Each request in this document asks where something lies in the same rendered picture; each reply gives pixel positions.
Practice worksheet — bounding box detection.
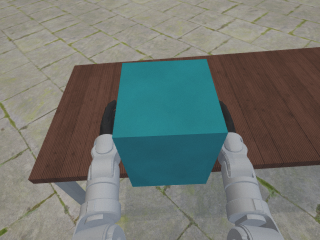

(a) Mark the right robot forearm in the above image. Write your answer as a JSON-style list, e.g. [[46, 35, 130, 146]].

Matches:
[[217, 132, 284, 239]]

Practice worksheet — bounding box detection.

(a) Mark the left robot hand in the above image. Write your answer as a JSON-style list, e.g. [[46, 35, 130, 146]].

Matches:
[[99, 100, 117, 136]]

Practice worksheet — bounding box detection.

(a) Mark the carton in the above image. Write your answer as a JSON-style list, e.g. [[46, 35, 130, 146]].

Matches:
[[112, 59, 228, 187]]

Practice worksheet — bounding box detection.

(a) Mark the right robot hand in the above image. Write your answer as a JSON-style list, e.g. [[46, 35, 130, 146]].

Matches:
[[219, 100, 236, 133]]

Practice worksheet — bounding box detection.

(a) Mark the left robot upper arm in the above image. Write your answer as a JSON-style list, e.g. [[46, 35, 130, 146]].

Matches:
[[72, 223, 126, 240]]

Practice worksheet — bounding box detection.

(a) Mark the left robot forearm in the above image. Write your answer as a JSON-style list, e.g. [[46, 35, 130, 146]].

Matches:
[[71, 134, 121, 240]]

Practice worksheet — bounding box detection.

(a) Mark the table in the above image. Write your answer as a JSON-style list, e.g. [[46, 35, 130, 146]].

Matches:
[[28, 47, 320, 205]]

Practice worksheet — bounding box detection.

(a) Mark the right robot upper arm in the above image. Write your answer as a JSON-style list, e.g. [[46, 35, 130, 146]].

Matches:
[[226, 224, 284, 240]]

